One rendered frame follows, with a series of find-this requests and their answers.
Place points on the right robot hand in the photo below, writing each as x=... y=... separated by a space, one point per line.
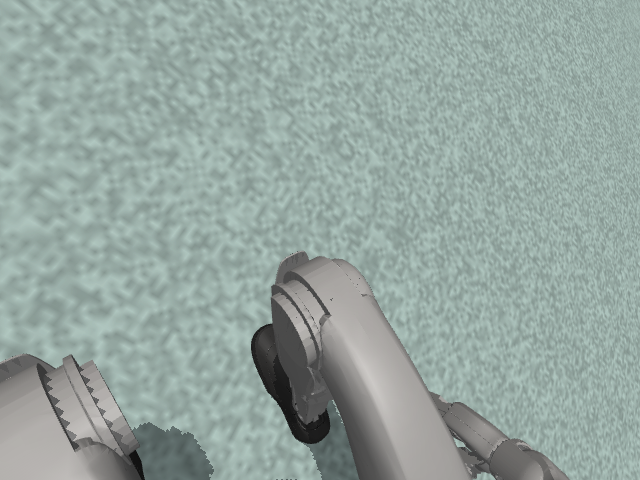
x=478 y=434

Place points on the right robot foot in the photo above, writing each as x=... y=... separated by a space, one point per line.
x=277 y=384

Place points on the left robot foot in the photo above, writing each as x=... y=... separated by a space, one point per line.
x=137 y=463

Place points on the right robot arm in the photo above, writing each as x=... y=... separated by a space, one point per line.
x=514 y=459

